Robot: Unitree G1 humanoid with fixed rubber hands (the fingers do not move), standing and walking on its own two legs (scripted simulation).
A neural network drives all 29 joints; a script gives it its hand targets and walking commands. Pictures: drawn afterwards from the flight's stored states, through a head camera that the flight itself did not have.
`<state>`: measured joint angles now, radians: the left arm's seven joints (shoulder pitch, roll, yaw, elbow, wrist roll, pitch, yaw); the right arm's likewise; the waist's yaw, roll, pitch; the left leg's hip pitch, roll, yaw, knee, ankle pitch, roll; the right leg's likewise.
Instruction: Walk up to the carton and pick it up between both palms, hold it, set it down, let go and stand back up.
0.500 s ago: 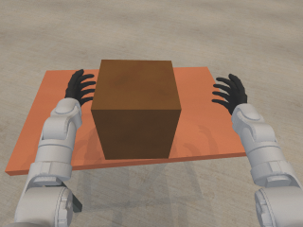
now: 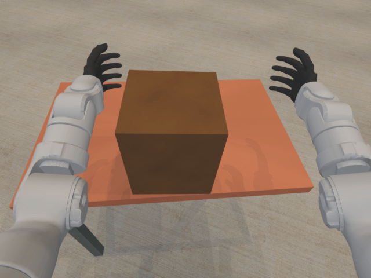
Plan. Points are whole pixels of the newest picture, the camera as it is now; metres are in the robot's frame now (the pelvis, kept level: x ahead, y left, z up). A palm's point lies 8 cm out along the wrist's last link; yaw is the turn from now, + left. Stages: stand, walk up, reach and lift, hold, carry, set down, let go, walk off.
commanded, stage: reach and lift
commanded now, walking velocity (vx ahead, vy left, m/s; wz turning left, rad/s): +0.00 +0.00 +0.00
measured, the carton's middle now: (172, 136) +0.44 +0.07 +0.03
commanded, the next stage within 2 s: none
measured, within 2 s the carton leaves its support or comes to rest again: neither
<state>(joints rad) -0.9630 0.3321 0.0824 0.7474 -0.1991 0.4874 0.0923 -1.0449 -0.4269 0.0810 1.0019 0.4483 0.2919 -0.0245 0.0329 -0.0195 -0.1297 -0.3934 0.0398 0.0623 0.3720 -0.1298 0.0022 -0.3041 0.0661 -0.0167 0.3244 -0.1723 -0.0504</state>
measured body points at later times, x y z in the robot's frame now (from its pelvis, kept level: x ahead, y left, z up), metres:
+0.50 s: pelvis +0.00 +0.00 +0.00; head +0.04 +0.01 +0.45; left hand +0.47 +0.23 +0.16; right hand +0.49 -0.18 +0.17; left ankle +0.03 +0.12 -0.74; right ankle -0.02 -0.09 -0.74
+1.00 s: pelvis +0.00 +0.00 -0.01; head +0.07 +0.01 +0.43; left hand +0.46 +0.22 +0.08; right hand +0.48 -0.17 +0.09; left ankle +0.03 +0.12 -0.74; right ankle -0.02 -0.09 -0.74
